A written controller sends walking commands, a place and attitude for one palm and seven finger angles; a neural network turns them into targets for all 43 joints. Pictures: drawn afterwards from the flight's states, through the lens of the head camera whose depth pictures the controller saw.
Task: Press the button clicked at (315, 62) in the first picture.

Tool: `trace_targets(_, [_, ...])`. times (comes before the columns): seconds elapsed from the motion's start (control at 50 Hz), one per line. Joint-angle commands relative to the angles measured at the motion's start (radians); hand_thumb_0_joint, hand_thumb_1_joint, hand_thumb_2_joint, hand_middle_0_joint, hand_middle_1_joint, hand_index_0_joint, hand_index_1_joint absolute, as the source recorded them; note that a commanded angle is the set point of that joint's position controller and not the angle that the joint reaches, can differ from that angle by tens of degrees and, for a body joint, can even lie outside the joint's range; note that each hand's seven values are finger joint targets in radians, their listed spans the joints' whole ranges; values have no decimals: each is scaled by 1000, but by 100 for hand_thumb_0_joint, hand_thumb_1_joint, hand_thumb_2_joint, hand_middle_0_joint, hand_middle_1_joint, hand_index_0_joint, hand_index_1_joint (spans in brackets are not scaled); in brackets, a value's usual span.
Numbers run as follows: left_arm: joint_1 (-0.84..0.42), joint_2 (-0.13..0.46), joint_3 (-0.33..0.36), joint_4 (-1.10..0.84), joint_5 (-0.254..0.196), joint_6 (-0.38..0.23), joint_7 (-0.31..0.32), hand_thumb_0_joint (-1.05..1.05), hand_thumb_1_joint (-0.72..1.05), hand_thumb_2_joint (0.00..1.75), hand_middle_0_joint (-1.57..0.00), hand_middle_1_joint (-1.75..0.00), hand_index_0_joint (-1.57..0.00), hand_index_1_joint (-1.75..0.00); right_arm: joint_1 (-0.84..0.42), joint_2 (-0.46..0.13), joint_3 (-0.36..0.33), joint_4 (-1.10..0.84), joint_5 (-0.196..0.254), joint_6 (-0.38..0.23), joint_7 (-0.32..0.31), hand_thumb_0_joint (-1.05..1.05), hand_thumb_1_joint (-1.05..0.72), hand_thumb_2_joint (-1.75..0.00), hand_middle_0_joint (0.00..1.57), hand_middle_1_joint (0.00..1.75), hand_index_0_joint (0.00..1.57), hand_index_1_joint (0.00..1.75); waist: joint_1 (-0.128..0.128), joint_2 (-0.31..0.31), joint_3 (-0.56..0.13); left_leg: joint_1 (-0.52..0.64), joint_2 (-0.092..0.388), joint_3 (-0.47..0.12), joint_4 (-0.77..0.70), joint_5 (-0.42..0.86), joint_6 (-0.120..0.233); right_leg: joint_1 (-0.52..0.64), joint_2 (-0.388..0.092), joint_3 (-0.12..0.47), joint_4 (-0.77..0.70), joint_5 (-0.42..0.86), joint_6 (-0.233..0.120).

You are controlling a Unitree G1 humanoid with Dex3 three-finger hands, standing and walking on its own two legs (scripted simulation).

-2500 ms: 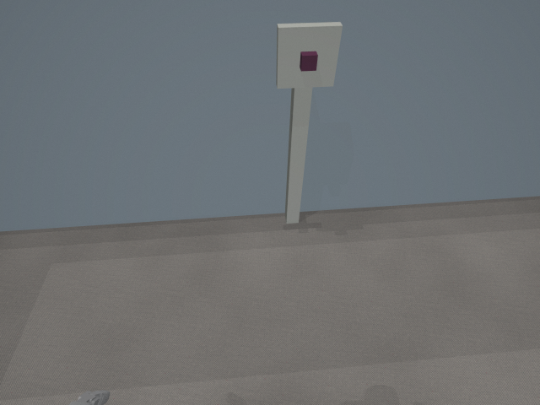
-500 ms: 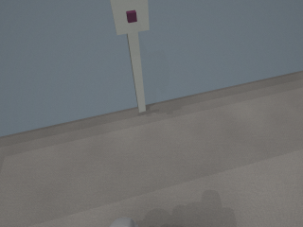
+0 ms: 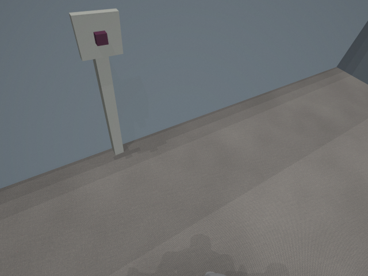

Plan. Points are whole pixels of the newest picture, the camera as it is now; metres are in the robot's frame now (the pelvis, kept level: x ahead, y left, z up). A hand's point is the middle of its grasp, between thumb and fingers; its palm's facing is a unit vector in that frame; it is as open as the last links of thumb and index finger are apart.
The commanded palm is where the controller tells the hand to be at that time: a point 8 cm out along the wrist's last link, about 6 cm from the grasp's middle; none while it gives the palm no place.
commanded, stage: walk to a spot facing it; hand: left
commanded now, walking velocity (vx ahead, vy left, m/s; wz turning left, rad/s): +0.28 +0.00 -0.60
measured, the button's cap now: (100, 38) +0.93 +0.43 +0.04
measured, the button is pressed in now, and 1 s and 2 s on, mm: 0 0 0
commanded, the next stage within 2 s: turn to face it in 1.18 s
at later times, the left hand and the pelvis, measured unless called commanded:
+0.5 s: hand (180, 208) +0.35 +0.03 -0.18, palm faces -0.42 -0.90 -0.13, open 7.4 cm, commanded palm none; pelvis +0.13 -0.07 -0.04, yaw -19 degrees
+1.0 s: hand (164, 187) +0.42 +0.08 -0.19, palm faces -0.44 -0.88 -0.16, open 7.4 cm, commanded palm none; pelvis +0.33 -0.09 -0.01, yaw -32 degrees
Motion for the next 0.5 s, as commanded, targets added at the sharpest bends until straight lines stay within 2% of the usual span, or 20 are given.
trace_targets(0.0, [-29,23,6,-80,-1,-28,-17,0,90,90,-20,-30,-20,-30,61,-138,-29,-33,7,-38,-17,0,-90,-90,20,30,20,30,-12,192,113,7,233,-142,-295,-82,40,-207,-81,-16,256,139,21])
trace_targets(0.06, [-90,4,-5,-92,-1,-29,-19,0,90,90,-20,-30,-20,-30,167,-129,-27,11,9,-52,-19,0,-90,-90,20,30,20,30,-41,157,116,125,265,-112,-271,89,68,-296,-116,-33,236,160,31])
trace_targets(0.08, [-118,1,-9,-94,-1,-31,-18,0,90,90,-20,-30,-20,-30,206,-118,-25,27,10,-55,-20,0,-90,-90,20,30,20,30,-55,153,120,153,269,-102,-260,161,65,-311,-124,-43,223,160,32])
trace_targets(0.1, [-133,-9,-12,-97,-4,-31,-20,0,90,90,-20,-30,-20,-30,223,-121,-25,41,8,-58,-21,0,-90,-90,20,30,20,30,-54,161,121,195,284,-83,-252,225,75,-334,-134,-52,202,154,33])
trace_targets(0.14, [-186,-19,-21,-104,-6,-31,-23,0,90,90,-20,-30,-20,-30,266,-121,-25,67,7,-60,-20,0,-90,-90,20,30,20,30,-69,154,139,228,305,-45,-242,306,95,-353,-156,-75,158,151,30])
trace_targets(0.18, [-248,-28,-30,-110,-6,-34,-25,0,90,90,-20,-30,-20,-30,318,-108,-24,93,3,-60,-21,0,-90,-90,20,30,20,30,-94,159,148,239,309,-20,-236,348,95,-335,-165,-101,88,147,21])
trace_targets(0.22, [-290,-45,-37,-116,-9,-36,-29,0,90,90,-20,-30,-20,-30,323,-113,-24,113,-2,-60,-20,0,-90,-90,20,30,20,30,-92,175,162,260,320,38,-230,381,96,-315,-172,-125,-15,147,8])
trace_targets(0.24, [-325,-52,-41,-121,-9,-38,-30,0,90,90,-20,-30,-20,-30,343,-112,-25,123,-5,-58,-20,0,-90,-90,20,30,20,30,-110,177,171,260,317,59,-224,408,93,-285,-164,-144,-68,135,-1])
trace_targets(0.28, [-372,-56,-46,-127,-12,-45,-29,0,90,90,-20,-30,-20,-30,365,-112,-28,144,-10,-54,-17,0,-90,-90,20,30,20,30,-121,193,171,257,323,97,-202,472,81,-215,-146,-169,-162,114,-25])
trace_targets(0.3, [-372,-62,-46,-126,-13,-48,-28,0,90,90,-20,-30,-20,-30,355,-118,-29,148,-10,-53,-16,0,-90,-90,20,30,20,30,-110,198,168,249,325,130,-186,532,74,-168,-136,-178,-210,108,-39])
trace_targets(0.34, [-307,-45,-41,-108,-14,-58,-23,0,90,90,-20,-30,-20,-30,328,-139,-37,148,-7,-53,-15,0,-90,-90,20,30,20,30,-70,210,120,254,331,190,-72,815,62,-23,-85,-216,-289,58,-79])
trace_targets(0.36, [-225,-26,-34,-85,-15,-67,-18,0,90,90,-20,-30,-20,-30,313,-159,-43,143,-3,-53,-13,0,-90,-90,20,30,20,30,-31,212,55,257,328,215,37,954,48,101,-55,-232,-341,43,-99])
trace_targets(0.38, [-106,12,-23,-49,-12,-79,-11,0,90,90,-20,-30,-20,-30,303,-168,-45,137,3,-50,-9,0,-90,-90,20,30,20,30,26,177,-22,175,306,238,217,956,11,319,-22,-251,-419,95,-113])
trace_targets(0.4, [62,78,-3,1,-10,-91,-1,0,90,90,-20,-30,-20,-30,286,-154,-38,119,15,-48,3,0,-90,-90,20,30,20,30,105,107,-132,-59,292,242,454,730,-30,666,-85,-171,-449,179,-151])
trace_targets(0.42, [180,189,22,26,-19,-100,17,0,90,90,-20,-30,-20,-30,306,-78,-27,86,31,-47,9,0,-90,-90,20,30,20,30,123,-74,-274,-401,138,220,804,-187,-88,943,-416,298,-509,203,-275])
trace_targets(0.44, [217,247,34,36,-45,-88,27,0,90,90,-20,-30,-20,-30,182,-71,-33,35,29,-49,1,0,-90,-90,20,30,20,30,137,-79,-264,-533,94,75,996,-328,-77,889,-530,525,-634,304,-335])
trace_targets(0.46, [145,231,31,12,-43,-83,30,0,90,90,-20,-30,-20,-30,158,-83,-43,23,24,-51,2,0,-90,-90,20,30,20,30,105,-60,-197,-538,129,-6,1018,-203,-66,730,-499,462,-690,134,-310])
trace_targets(0.48, [44,172,20,-13,-43,-81,36,0,90,90,-20,-30,-20,-30,131,-92,-49,26,17,-44,2,0,-90,-90,20,30,20,30,61,-18,-90,-515,165,-29,989,-124,-64,555,-473,422,-739,-34,-289])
